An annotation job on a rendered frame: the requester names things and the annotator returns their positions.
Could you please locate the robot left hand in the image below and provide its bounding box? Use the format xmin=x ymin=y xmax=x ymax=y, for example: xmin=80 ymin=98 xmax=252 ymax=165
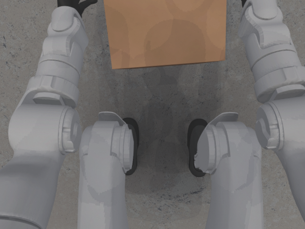
xmin=57 ymin=0 xmax=98 ymax=18

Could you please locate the robot left foot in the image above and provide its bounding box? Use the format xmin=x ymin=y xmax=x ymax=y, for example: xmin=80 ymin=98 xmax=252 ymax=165
xmin=122 ymin=118 xmax=139 ymax=176

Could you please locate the robot foot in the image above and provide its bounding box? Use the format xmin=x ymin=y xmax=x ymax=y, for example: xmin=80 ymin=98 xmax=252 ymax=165
xmin=122 ymin=118 xmax=139 ymax=176
xmin=187 ymin=119 xmax=208 ymax=177

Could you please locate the robot left upper arm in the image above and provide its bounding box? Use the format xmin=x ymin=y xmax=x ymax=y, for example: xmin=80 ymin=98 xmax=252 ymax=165
xmin=0 ymin=103 xmax=82 ymax=229

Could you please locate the carton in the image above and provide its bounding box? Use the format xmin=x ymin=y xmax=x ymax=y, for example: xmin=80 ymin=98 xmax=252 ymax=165
xmin=103 ymin=0 xmax=226 ymax=69

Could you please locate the robot right upper arm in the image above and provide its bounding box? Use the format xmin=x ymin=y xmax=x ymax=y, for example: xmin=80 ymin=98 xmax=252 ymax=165
xmin=255 ymin=96 xmax=305 ymax=222

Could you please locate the robot left forearm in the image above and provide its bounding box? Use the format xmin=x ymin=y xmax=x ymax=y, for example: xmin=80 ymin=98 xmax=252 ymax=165
xmin=8 ymin=6 xmax=89 ymax=149

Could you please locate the robot right forearm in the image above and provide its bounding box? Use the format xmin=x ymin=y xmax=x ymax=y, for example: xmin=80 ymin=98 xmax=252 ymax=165
xmin=238 ymin=0 xmax=305 ymax=104

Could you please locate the robot right foot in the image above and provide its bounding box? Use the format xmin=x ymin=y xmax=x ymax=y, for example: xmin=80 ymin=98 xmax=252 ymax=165
xmin=187 ymin=119 xmax=208 ymax=177

